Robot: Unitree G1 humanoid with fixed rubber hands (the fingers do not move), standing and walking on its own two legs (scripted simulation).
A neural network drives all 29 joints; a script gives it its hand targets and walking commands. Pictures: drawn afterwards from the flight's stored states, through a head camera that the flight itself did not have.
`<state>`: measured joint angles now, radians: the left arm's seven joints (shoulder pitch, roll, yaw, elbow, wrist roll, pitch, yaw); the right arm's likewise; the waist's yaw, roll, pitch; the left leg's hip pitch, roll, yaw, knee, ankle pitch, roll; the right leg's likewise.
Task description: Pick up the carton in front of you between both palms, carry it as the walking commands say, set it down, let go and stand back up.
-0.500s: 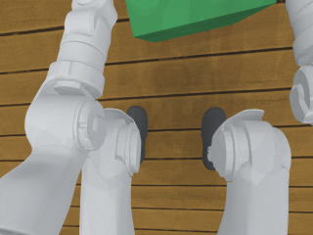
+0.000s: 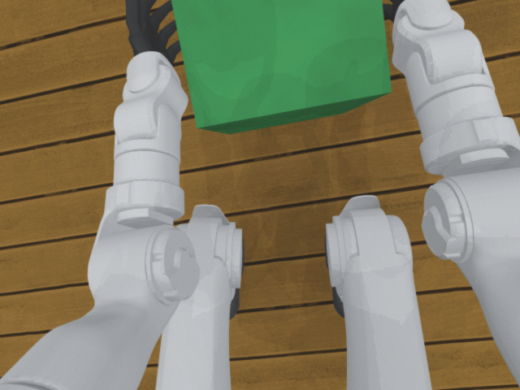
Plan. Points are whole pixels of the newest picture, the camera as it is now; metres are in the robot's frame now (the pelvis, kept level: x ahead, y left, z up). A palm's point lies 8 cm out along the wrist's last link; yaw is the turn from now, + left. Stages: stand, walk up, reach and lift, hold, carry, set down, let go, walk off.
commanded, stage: reach and lift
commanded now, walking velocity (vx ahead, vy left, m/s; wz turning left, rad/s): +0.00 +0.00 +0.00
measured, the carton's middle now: (276, 47) +0.54 -0.03 -0.18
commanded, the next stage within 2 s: none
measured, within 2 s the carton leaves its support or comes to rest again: neither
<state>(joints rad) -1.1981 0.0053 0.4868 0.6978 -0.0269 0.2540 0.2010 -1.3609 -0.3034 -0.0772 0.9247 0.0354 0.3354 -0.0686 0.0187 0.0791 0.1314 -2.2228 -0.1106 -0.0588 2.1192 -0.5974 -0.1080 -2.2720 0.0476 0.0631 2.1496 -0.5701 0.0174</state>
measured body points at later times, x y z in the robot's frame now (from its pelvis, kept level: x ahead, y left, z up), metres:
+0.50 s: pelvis -0.01 +0.01 +0.12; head +0.26 -0.03 +0.48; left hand +0.50 +0.12 +0.06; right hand +0.51 -0.18 +0.05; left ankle +0.11 +0.14 -0.35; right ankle +0.10 -0.12 -0.35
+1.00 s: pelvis +0.04 +0.01 +0.25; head +0.19 -0.02 +0.68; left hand +0.46 +0.13 +0.22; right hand +0.45 -0.17 +0.21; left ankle +0.11 +0.14 -0.35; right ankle +0.10 -0.12 -0.35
